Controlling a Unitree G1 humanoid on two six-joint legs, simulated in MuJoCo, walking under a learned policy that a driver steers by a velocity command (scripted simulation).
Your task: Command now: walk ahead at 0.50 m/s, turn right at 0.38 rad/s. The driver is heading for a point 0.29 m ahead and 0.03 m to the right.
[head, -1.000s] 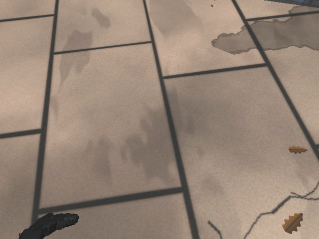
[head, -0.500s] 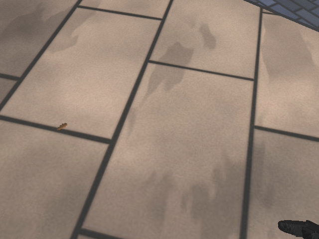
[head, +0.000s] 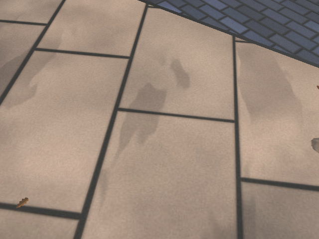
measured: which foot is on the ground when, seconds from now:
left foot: down 0.00-0.04, up 0.06-0.44, down 0.46-1.00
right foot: up 0.00-0.00, down 0.02-1.00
